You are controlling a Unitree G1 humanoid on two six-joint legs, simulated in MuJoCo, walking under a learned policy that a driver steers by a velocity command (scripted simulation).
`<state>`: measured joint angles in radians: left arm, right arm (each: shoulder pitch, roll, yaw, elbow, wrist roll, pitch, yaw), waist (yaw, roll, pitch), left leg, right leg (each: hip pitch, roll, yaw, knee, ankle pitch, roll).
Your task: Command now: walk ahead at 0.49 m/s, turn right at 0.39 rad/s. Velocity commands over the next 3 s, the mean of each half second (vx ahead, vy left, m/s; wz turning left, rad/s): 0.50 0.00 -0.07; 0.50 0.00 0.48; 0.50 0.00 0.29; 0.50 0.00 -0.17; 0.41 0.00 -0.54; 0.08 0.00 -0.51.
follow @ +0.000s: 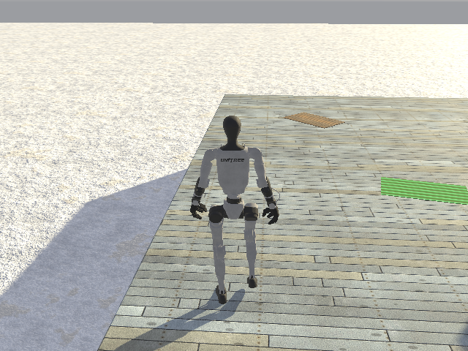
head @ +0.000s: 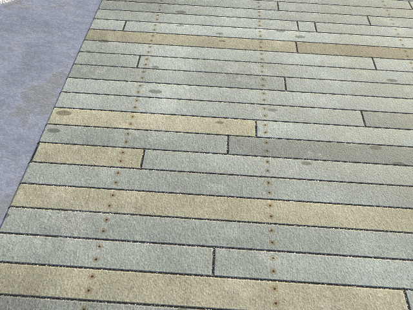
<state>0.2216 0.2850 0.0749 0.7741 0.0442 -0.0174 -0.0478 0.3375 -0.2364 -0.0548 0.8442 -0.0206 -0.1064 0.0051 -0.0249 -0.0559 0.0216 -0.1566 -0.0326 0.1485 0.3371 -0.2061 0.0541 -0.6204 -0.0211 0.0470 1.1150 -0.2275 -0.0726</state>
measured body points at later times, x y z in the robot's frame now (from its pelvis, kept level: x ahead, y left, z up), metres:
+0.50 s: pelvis +0.27 -0.05 +0.00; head +0.29 -0.06 +0.45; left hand +0.31 +0.21 -0.13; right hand +0.33 -0.31 -0.14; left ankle +0.30 +0.10 -0.66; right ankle +0.25 -0.11 -0.74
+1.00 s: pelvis +0.53 +0.02 -0.01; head +0.56 +0.04 +0.44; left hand +0.57 +0.30 -0.13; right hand +0.67 -0.23 -0.13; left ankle +0.54 +0.06 -0.74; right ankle +0.58 -0.14 -0.66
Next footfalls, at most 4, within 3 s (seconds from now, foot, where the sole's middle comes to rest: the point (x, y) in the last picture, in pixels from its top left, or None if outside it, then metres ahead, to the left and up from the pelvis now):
0.26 right None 0.29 -0.12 -0.78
0.80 left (182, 282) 0.58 0.07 -0.78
1.34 right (197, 198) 0.90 0.02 -0.78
1.86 left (121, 166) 1.06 0.32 -0.78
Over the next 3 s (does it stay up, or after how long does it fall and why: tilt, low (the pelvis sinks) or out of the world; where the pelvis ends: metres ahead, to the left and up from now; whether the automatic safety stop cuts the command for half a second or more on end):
stays up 1.27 0.24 -0.01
